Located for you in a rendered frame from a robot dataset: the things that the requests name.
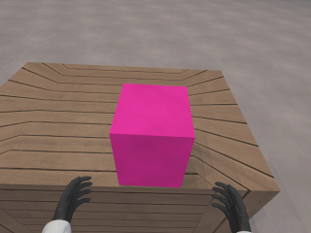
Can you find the robot left forearm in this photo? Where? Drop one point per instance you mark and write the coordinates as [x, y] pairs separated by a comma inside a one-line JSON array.
[[57, 226]]

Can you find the robot left hand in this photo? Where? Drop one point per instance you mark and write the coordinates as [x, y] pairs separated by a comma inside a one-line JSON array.
[[69, 202]]

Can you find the carton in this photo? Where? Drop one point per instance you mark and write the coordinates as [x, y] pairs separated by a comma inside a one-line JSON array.
[[152, 135]]

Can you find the robot right hand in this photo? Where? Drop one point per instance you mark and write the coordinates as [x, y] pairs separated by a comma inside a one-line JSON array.
[[234, 209]]

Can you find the pedestal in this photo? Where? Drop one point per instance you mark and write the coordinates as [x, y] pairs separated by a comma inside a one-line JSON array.
[[55, 122]]

